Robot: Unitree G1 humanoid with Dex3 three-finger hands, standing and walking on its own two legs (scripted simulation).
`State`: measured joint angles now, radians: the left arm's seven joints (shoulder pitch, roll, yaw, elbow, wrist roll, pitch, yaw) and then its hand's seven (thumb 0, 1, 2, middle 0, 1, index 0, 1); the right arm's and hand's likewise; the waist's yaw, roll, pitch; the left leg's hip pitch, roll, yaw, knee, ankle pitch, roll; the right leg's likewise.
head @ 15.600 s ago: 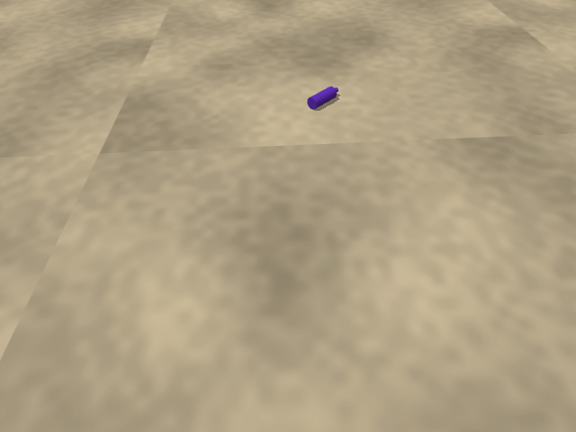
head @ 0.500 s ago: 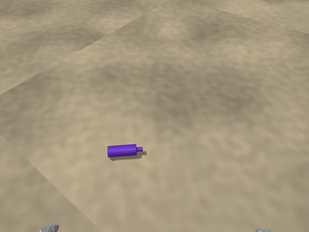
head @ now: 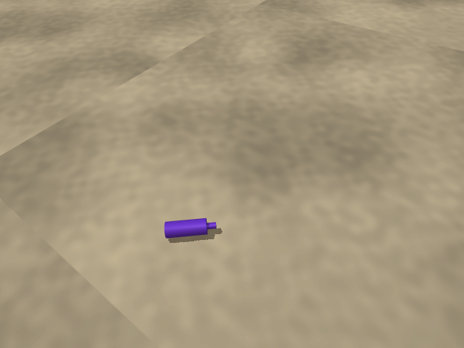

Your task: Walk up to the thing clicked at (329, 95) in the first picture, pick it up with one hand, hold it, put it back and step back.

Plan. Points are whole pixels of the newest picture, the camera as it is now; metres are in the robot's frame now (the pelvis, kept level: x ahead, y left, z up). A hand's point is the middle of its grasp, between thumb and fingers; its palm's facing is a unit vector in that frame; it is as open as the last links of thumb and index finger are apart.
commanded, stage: stand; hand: left
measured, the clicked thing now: (191, 227) +0.77 +0.22 -0.74
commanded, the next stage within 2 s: walk up in 0.68 s
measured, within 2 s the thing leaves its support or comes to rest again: neither
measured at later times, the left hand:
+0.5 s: hand out of the picture +0.07 +0.25 -0.16, palm faces -0.05 -0.94 -0.34, open 7.3 cm
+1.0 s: hand out of the picture +0.08 +0.34 -0.17, palm faces +0.03 -0.93 -0.37, open 7.4 cm
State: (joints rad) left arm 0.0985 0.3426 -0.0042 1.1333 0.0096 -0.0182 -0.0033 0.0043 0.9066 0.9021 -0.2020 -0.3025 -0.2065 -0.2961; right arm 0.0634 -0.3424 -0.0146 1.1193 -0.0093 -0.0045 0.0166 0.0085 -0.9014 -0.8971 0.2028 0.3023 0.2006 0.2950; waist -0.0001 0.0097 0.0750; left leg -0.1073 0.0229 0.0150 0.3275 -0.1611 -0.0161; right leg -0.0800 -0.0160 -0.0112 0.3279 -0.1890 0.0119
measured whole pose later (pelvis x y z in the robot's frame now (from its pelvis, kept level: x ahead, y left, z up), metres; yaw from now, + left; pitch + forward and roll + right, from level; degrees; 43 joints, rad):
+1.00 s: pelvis +0.07 +0.05 -0.02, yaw +2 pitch -4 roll -1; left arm 0.29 0.43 0.08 1.02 0.03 -0.02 -0.04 0.00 0.90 0.90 -0.20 -0.30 -0.21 -0.30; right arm 0.21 -0.42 -0.10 1.00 -0.04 -0.04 0.06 0.01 -0.90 -0.90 0.20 0.30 0.20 0.29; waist 0.03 -0.01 0.09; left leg -0.32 0.05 0.02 0.58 -0.18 0.00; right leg -0.05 -0.07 -0.02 0.53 -0.41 0.01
